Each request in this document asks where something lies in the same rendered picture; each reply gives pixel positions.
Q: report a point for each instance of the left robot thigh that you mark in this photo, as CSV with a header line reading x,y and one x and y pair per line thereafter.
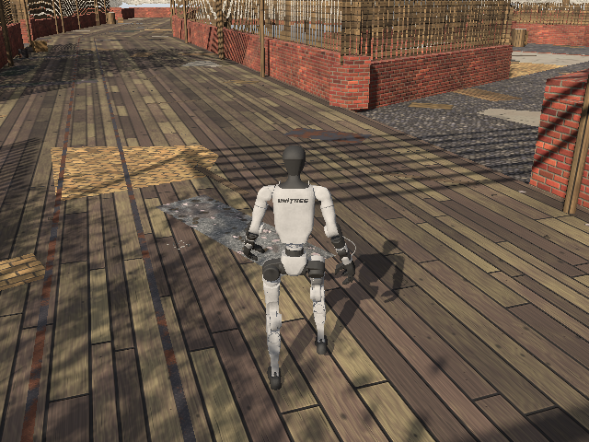
x,y
271,277

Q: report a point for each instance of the right robot hand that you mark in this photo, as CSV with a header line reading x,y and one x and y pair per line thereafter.
x,y
350,271

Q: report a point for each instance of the robot right forearm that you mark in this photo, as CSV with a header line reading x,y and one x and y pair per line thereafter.
x,y
341,247

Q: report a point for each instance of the robot left upper arm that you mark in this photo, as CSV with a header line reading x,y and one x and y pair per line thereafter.
x,y
260,207

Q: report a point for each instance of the left robot hand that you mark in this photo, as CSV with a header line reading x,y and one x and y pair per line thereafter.
x,y
250,255

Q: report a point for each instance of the left robot foot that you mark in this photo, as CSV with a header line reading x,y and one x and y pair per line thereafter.
x,y
274,381

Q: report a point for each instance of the robot left forearm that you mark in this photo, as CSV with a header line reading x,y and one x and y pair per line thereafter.
x,y
250,238

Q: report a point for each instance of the robot right upper arm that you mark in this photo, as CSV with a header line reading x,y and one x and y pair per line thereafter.
x,y
327,209

